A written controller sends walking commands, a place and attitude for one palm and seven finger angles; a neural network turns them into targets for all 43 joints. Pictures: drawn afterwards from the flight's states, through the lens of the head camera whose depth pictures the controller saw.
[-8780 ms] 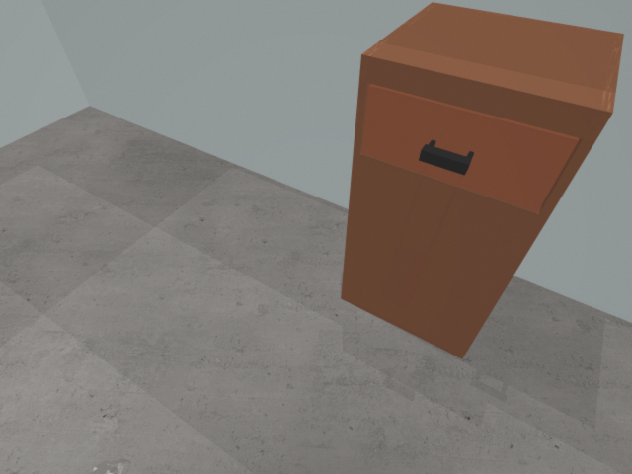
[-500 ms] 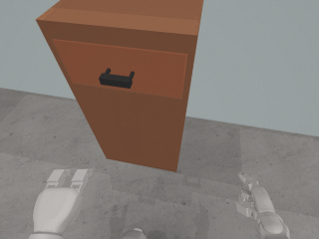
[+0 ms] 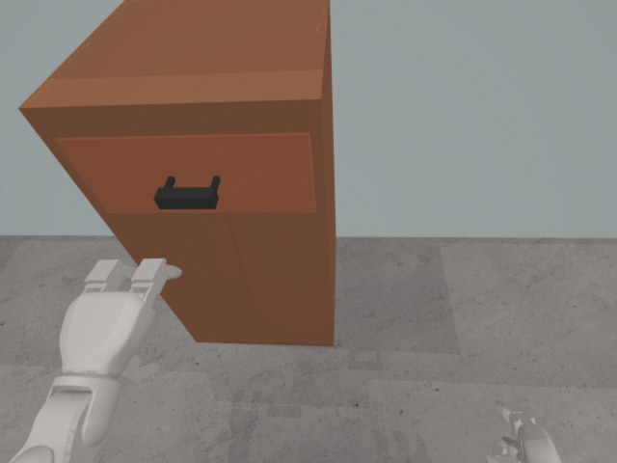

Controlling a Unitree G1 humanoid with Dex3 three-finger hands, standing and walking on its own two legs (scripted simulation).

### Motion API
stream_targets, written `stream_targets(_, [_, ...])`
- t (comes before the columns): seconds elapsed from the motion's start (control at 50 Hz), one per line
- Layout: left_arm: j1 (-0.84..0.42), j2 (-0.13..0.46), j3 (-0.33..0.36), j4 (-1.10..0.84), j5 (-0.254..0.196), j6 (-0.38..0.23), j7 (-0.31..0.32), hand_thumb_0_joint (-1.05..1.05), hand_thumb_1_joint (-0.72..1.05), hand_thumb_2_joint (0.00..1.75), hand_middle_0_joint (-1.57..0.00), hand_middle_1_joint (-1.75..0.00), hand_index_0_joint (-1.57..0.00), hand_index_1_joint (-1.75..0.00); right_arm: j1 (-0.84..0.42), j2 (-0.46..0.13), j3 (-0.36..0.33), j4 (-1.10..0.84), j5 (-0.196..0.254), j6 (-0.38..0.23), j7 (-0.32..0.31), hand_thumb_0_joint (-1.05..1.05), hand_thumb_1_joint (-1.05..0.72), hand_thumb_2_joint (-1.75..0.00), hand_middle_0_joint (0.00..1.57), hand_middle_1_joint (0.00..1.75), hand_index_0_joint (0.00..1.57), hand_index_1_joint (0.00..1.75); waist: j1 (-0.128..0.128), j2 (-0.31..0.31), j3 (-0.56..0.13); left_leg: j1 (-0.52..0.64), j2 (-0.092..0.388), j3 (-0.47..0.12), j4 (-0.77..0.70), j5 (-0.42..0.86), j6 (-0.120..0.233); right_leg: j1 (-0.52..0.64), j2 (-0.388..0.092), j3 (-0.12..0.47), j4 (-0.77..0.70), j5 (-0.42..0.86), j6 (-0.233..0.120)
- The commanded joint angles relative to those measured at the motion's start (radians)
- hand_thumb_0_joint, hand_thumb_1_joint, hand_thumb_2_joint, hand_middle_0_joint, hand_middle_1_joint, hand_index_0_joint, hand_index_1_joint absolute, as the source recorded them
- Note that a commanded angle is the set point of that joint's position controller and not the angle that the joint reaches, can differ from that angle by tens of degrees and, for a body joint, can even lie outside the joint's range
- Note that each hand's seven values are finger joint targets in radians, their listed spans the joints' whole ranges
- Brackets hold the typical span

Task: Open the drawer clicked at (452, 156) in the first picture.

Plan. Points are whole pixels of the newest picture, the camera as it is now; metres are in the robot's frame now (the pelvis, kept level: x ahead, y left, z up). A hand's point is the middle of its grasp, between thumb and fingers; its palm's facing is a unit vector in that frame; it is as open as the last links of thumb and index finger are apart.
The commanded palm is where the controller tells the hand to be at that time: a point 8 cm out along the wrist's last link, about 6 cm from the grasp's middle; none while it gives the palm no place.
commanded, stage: raise the hand with hooked fingers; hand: left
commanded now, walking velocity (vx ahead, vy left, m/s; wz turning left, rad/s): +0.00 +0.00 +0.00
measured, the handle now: (190, 189) +0.53 +0.28 +0.02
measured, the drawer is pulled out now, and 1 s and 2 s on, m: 0.00 0.00 0.00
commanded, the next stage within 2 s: move the hooked fingers above the handle in 0.86 s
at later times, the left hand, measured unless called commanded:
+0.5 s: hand (87, 250) +0.31 +0.29 +0.14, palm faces +0.10 -0.04 -0.99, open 13.8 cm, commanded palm +0.27 +0.28 +0.19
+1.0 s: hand (99, 263) +0.29 +0.27 +0.14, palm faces +0.08 -0.05 -1.00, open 13.9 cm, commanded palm +0.27 +0.27 +0.19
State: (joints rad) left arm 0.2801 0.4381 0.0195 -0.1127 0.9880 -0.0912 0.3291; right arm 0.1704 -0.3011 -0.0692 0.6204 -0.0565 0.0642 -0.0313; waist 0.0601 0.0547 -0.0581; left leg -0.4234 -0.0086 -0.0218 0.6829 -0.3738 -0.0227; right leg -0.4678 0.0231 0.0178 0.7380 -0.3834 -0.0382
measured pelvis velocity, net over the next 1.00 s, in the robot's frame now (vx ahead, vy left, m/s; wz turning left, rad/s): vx -0.02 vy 0.02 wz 0.01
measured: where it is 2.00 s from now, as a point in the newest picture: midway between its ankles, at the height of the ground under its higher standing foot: outside the picture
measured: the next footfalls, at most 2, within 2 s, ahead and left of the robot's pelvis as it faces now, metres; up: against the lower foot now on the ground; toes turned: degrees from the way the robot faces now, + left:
none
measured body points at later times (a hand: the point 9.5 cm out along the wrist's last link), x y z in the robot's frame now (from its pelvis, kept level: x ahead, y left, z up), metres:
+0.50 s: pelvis -0.01 +0.04 +0.02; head +0.00 +0.01 +0.47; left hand +0.30 +0.29 +0.20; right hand +0.20 -0.16 -0.08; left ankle -0.02 +0.14 -0.72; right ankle -0.01 -0.09 -0.72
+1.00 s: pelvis -0.02 +0.02 +0.02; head -0.01 -0.02 +0.47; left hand +0.28 +0.27 +0.19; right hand +0.18 -0.20 -0.09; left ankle -0.02 +0.14 -0.72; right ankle -0.01 -0.09 -0.72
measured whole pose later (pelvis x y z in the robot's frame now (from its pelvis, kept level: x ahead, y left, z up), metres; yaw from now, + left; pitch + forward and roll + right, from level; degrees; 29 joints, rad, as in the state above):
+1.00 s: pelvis -0.02 +0.02 +0.02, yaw +1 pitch +1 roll +1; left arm -0.14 0.49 -0.05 0.07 0.92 0.07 0.03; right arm 0.14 -0.26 -0.01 0.64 0.01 0.12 -0.01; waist 0.08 0.09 -0.01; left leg -0.22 -0.03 -0.03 0.44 -0.23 0.01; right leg -0.24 -0.01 0.01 0.47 -0.24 -0.01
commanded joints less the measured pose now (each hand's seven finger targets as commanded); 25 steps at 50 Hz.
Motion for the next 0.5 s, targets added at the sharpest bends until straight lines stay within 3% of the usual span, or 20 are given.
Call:
stream_targets(0.0, [-0.274, 0.184, 0.137, -0.076, -0.021, 0.104, 0.061, 0.00, -0.34, 0.37, -0.29, -1.10, -0.29, -1.10, -0.172, -0.036, -0.007, -0.162, 0.040, -0.043, 0.008, 0.00, -0.90, -0.90, 0.20, 0.30, 0.20, 0.30, 0.005, -0.062, -0.221, 0.065, -0.048, 0.045, -0.067, 0.264, 0.052, 0.175, -0.025, 0.038, -0.148, 0.346, 0.007])
stream_targets(0.04, [-0.328, 0.174, 0.075, -0.079, -0.041, 0.160, 0.009, 0.00, -0.38, 0.35, -0.29, -1.12, -0.29, -1.12, -0.182, -0.040, -0.003, -0.163, 0.056, -0.040, 0.001, 0.00, -0.90, -0.90, 0.20, 0.30, 0.20, 0.30, 0.016, -0.071, -0.226, 0.093, -0.043, 0.050, -0.106, 0.280, 0.055, 0.220, -0.027, 0.026, -0.166, 0.352, 0.012])
stream_targets(0.12, [-0.410, 0.163, -0.009, -0.113, -0.052, 0.220, -0.121, 0.00, -0.48, 0.31, -0.30, -1.18, -0.30, -1.18, -0.207, -0.044, 0.017, -0.176, 0.060, -0.027, -0.011, 0.00, -0.90, -0.90, 0.20, 0.30, 0.20, 0.30, 0.010, -0.065, -0.206, 0.169, -0.031, 0.039, -0.154, 0.335, 0.060, 0.247, -0.024, -0.006, -0.186, 0.355, 0.013])
stream_targets(0.18, [-0.481, 0.212, 0.011, -0.129, -0.030, 0.216, -0.188, 0.00, -0.50, 0.30, -0.30, -1.20, -0.30, -1.20, -0.204, -0.041, 0.035, -0.175, 0.052, -0.012, -0.013, 0.00, -0.90, -0.90, 0.20, 0.30, 0.20, 0.30, 0.016, -0.044, -0.172, 0.203, -0.021, 0.031, -0.188, 0.365, 0.055, 0.258, -0.017, -0.022, -0.207, 0.345, 0.006])
stream_targets(0.26, [-0.584, 0.273, 0.071, -0.078, -0.016, 0.192, -0.221, 0.00, -0.50, 0.30, -0.30, -1.20, -0.30, -1.20, -0.195, -0.031, 0.054, -0.166, 0.053, 0.005, -0.014, 0.00, -0.90, -0.90, 0.20, 0.30, 0.20, 0.30, 0.026, -0.038, -0.131, 0.210, -0.017, 0.022, -0.229, 0.365, 0.046, 0.283, -0.009, -0.031, -0.237, 0.319, -0.002])
stream_targets(0.3, [-0.635, 0.294, 0.094, -0.062, -0.026, 0.187, -0.231, 0.00, -0.50, 0.30, -0.30, -1.20, -0.30, -1.20, -0.190, -0.031, 0.056, -0.161, 0.058, 0.014, -0.013, 0.00, -0.90, -0.90, 0.20, 0.30, 0.20, 0.30, 0.027, -0.013, -0.143, 0.227, -0.016, 0.019, -0.243, 0.380, 0.040, 0.307, -0.007, -0.032, -0.252, 0.317, -0.006])
stream_targets(0.42, [-0.770, 0.249, 0.015, -0.043, -0.052, 0.185, -0.290, 0.00, -0.50, 0.30, -0.30, -1.20, -0.30, -1.20, -0.181, -0.033, 0.055, -0.154, 0.066, 0.012, -0.004, 0.00, -0.90, -0.90, 0.20, 0.30, 0.20, 0.30, 0.008, 0.041, -0.178, 0.286, -0.012, 0.007, -0.263, 0.432, 0.031, 0.314, -0.006, -0.041, -0.278, 0.320, -0.007])
stream_targets(0.48, [-0.717, 0.226, -0.009, -0.012, -0.061, 0.186, -0.331, 0.00, -0.50, 0.30, -0.30, -1.20, -0.30, -1.20, -0.163, -0.042, 0.049, -0.153, 0.065, 0.016, 0.003, 0.00, -0.90, -0.90, 0.20, 0.30, 0.20, 0.30, 0.008, 0.002, -0.164, 0.285, -0.006, 0.001, -0.272, 0.480, 0.028, 0.319, -0.004, -0.050, -0.287, 0.342, -0.006])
